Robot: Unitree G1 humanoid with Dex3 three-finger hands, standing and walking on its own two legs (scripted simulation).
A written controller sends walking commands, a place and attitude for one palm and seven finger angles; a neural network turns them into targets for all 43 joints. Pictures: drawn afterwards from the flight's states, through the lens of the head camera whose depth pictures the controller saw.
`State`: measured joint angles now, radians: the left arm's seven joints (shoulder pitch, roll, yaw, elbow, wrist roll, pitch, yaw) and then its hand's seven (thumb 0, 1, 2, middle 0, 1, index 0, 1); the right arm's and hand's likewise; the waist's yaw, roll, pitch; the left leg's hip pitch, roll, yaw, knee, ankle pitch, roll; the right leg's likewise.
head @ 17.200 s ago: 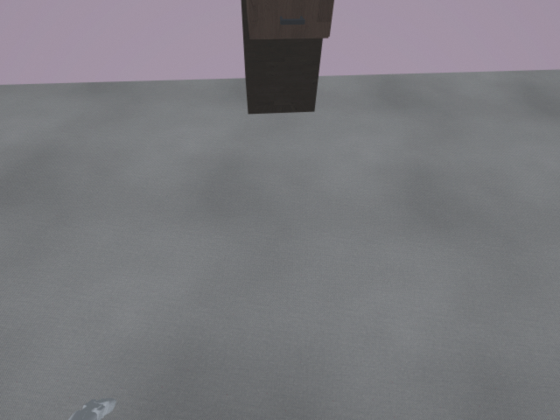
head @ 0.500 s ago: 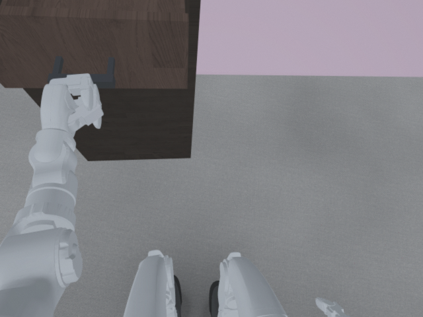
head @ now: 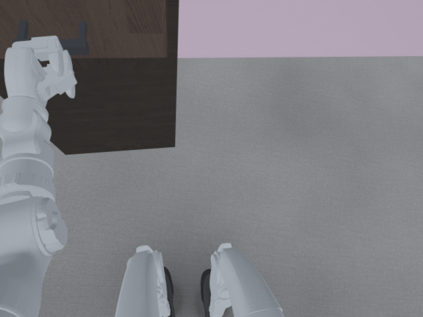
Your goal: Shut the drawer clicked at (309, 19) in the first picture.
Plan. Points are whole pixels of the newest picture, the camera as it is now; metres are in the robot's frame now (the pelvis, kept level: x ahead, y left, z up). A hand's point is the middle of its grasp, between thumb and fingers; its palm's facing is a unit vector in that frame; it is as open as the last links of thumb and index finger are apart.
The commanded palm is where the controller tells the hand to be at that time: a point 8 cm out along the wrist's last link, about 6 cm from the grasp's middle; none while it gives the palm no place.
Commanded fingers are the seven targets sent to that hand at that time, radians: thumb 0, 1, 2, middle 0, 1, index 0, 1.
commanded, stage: push the drawer shut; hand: left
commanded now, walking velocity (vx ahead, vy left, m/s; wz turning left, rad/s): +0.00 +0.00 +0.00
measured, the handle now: (53, 37) +0.61 +0.23 +0.04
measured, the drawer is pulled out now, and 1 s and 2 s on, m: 0.02 0.00 0.00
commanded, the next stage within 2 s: pull the fist back off the drawer in 0.44 s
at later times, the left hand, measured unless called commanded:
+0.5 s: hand (61, 61) +0.56 +0.22 +0.03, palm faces +0.05 -1.00 -0.04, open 3.0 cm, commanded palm +0.59 +0.21 +0.04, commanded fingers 0.00 0.90 0.90 -1.40 -1.60 -1.40 -1.60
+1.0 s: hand (65, 64) +0.55 +0.21 +0.03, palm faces +0.05 -1.00 -0.03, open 3.0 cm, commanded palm +0.54 +0.21 +0.04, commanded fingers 0.00 0.90 0.90 -1.40 -1.60 -1.40 -1.60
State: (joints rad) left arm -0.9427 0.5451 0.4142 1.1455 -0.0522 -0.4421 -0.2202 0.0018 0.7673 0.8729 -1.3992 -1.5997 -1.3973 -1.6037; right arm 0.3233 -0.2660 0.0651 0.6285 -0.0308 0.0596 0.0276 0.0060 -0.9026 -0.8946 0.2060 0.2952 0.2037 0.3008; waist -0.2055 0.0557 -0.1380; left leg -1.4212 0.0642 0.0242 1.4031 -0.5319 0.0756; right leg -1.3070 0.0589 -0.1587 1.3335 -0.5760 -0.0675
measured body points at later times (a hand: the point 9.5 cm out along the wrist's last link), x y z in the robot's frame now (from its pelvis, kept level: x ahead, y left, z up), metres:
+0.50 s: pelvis -0.02 +0.00 -0.02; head +0.19 +0.06 +0.37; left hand +0.55 +0.27 +0.04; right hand -0.02 -0.26 -0.11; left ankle +0.05 +0.08 -0.59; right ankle +0.02 -0.09 -0.59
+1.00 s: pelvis -0.03 +0.00 -0.02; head +0.18 +0.06 +0.38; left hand +0.54 +0.26 +0.04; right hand -0.05 -0.25 -0.10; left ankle +0.05 +0.08 -0.59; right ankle +0.02 -0.09 -0.59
